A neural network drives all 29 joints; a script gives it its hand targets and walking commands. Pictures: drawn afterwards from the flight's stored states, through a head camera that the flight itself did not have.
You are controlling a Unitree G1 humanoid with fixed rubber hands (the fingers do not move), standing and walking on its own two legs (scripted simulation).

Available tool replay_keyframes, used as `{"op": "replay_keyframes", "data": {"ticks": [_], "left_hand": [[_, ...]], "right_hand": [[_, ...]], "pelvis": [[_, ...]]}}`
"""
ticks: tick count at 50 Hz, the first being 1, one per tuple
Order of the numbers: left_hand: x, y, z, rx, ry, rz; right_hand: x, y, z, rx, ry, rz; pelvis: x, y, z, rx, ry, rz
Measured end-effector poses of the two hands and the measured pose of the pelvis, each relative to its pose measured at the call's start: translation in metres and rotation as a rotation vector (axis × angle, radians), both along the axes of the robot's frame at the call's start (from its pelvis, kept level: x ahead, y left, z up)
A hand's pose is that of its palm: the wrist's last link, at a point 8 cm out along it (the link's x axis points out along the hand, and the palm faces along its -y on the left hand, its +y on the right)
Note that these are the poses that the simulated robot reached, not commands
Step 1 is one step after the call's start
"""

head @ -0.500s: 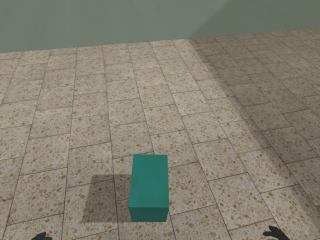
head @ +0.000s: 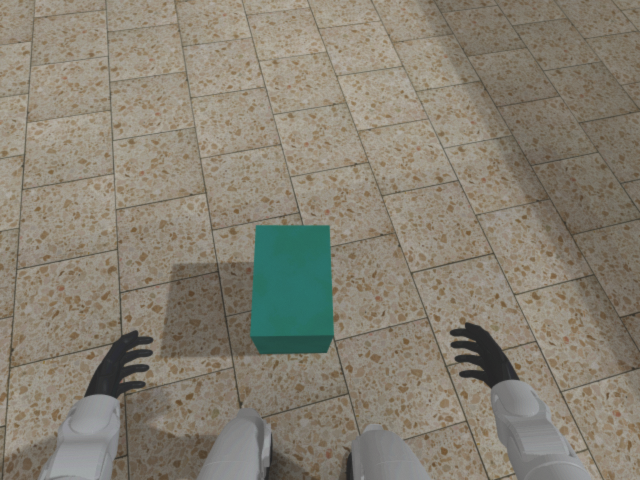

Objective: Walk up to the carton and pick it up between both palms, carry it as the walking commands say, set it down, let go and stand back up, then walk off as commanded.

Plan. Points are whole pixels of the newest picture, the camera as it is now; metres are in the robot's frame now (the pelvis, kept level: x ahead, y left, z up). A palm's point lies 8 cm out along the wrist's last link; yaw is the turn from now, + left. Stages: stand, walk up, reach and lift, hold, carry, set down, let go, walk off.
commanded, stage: reach and lift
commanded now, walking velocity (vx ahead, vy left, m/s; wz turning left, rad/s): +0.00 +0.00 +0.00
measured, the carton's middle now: (293, 292) +0.52 +0.03 -0.61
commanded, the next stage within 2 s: none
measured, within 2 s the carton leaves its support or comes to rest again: neither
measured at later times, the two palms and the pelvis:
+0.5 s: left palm (156, 311) +0.35 +0.24 -0.16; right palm (426, 298) +0.36 -0.18 -0.15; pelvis -0.05 +0.00 -0.04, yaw -1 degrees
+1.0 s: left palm (188, 245) +0.48 +0.21 -0.20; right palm (383, 245) +0.48 -0.14 -0.21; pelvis -0.04 +0.01 -0.06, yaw -2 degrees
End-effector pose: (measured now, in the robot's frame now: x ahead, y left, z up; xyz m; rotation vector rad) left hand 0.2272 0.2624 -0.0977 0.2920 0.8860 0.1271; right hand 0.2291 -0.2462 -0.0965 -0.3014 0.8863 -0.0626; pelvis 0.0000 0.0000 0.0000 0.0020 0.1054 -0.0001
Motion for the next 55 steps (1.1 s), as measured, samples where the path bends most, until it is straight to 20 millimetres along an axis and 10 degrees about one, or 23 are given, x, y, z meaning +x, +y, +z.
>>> {"op": "replay_keyframes", "data": {"ticks": [22,46,55], "left_hand": [[0.104,-0.025,-0.052,-0.119,-0.132,0.053],[0.24,-0.045,-0.089,-0.168,-0.268,0.073],[0.243,-0.047,-0.134,-0.173,-0.219,0.089]], "right_hand": [[0.114,0.056,-0.049,0.006,-0.1,0.017],[0.234,0.101,-0.095,0.12,-0.211,-0.044],[0.241,0.119,-0.137,0.183,-0.197,-0.058]], "pelvis": [[-0.044,-0.003,-0.035,0.0,0.292,-0.01],[-0.047,0.01,-0.056,-0.015,0.566,-0.017],[-0.041,0.007,-0.056,-0.008,0.611,-0.02]]}}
